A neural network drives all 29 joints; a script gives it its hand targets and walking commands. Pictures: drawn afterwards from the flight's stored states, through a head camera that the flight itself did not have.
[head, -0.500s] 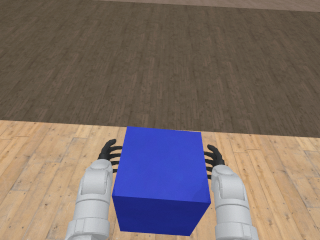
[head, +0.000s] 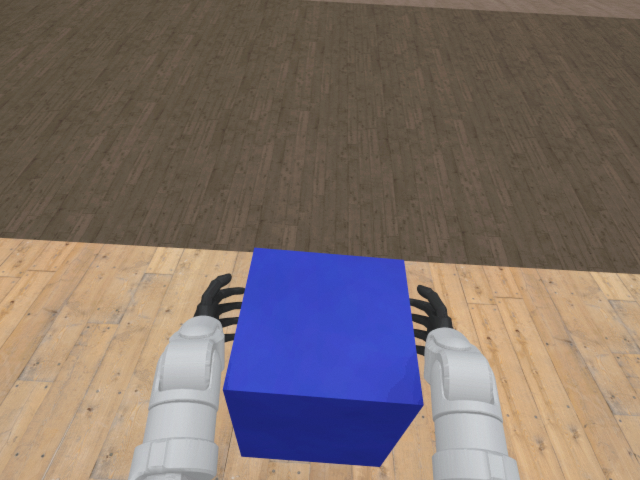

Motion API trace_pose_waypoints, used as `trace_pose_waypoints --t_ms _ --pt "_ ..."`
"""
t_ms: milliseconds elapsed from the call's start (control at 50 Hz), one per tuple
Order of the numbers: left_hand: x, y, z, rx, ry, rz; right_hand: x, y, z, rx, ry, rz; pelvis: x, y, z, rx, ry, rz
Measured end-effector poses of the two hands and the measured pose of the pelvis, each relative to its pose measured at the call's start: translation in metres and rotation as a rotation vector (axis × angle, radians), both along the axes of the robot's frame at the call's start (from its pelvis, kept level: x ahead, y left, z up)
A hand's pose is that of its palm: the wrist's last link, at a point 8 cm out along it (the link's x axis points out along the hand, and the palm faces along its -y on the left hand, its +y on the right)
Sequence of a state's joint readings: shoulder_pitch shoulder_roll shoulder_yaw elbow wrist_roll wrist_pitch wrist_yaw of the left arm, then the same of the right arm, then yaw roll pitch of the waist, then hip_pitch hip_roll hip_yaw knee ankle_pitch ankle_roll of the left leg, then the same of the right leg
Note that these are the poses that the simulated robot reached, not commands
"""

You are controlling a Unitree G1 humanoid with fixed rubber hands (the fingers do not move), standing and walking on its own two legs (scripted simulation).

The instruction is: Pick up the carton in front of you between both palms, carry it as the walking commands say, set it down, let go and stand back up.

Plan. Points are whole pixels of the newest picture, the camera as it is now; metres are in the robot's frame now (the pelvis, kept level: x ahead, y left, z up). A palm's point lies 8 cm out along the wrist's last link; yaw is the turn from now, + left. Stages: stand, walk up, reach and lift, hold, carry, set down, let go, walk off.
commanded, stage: carry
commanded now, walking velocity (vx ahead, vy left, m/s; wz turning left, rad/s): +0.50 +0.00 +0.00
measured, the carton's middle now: (319, 361) +0.30 +0.00 -0.03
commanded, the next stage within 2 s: none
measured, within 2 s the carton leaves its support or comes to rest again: neither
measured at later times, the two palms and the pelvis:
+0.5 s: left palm (239, 226) +0.47 +0.13 +0.08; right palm (424, 243) +0.46 -0.16 +0.06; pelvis +0.20 -0.01 -0.01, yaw +1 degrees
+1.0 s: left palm (256, 137) +0.79 +0.15 +0.06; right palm (389, 143) +0.79 -0.15 +0.06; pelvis +0.52 +0.00 -0.03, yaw +0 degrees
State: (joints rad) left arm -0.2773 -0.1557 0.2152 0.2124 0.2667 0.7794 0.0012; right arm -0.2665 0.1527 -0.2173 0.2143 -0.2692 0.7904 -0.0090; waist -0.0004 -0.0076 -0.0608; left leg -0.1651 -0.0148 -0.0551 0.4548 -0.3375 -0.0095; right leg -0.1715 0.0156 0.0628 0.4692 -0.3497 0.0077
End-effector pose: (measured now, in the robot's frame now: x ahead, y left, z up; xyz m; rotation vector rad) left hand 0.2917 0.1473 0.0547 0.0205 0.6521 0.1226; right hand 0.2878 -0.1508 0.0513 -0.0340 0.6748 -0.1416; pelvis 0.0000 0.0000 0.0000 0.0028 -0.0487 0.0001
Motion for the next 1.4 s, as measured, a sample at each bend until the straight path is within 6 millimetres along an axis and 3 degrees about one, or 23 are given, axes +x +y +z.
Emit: trace_pose_waypoints --t_ms 80,160,260,360,480,600,760,900,1020,1100,1240,1400 --pt "0.014 -0.002 0.005 -0.01 -0.031 0.012 0.015 -0.002 0.004 0.021 -0.031 -0.01 0.013 -0.002 -0.006 0.001 0.047 -0.015" --pt "0.033 -0.009 0.012 -0.028 -0.034 0.021 0.033 -0.009 0.01 0.039 -0.035 -0.022 0.04 -0.008 -0.012 -0.006 0.077 -0.005" --pt "0.066 -0.007 0.015 -0.044 0.009 0.046 0.073 -0.007 0.018 0.023 0.008 0.005 0.079 -0.008 -0.012 0.004 0.125 0.04" --pt "0.105 0.005 0.014 -0.066 0.031 0.071 0.116 0.005 0.017 0.08 0.03 -0.028 0.127 -0.001 -0.014 0.02 0.152 -0.012" --pt "0.168 -0.009 0.02 -0.043 0.082 0.031 0.161 -0.009 0.012 0.091 0.079 -0.061 0.188 -0.005 -0.005 -0.024 0.167 0.005" --pt "0.242 -0.024 0.022 -0.06 -0.008 0.065 0.248 -0.024 0.019 0.099 -0.009 -0.034 0.262 -0.029 -0.026 -0.024 0.123 0.047" --pt "0.316 -0.014 0.027 -0.073 0.087 0.155 0.349 -0.013 0.029 0.078 0.093 0.047 0.352 -0.04 0.0 0.017 0.14 0.053" --pt "0.416 -0.007 0.035 -0.061 0.037 0.117 0.435 -0.007 0.03 0.083 0.04 0.022 0.443 -0.024 -0.001 0.024 0.131 0.038" --pt "0.513 0.005 0.001 -0.077 0.052 0.052 0.515 0.005 0.005 0.045 0.049 -0.033 0.538 0.002 -0.029 0.015 0.1 -0.007" --pt "0.561 0.007 -0.014 -0.068 0.153 0.009 0.551 0.007 -0.009 0.042 0.148 -0.076 0.582 0.015 -0.018 0.008 0.111 -0.029" --pt "0.645 0.01 0.005 -0.069 0.13 -0.023 0.627 0.01 0.013 0.036 0.125 -0.101 0.662 0.023 0.005 -0.036 0.135 -0.026" --pt "0.75 0.008 0.032 -0.08 0.005 0.027 0.748 0.008 0.041 0.044 0.002 -0.056 0.774 0.009 0.0 -0.033 0.12 -0.011"
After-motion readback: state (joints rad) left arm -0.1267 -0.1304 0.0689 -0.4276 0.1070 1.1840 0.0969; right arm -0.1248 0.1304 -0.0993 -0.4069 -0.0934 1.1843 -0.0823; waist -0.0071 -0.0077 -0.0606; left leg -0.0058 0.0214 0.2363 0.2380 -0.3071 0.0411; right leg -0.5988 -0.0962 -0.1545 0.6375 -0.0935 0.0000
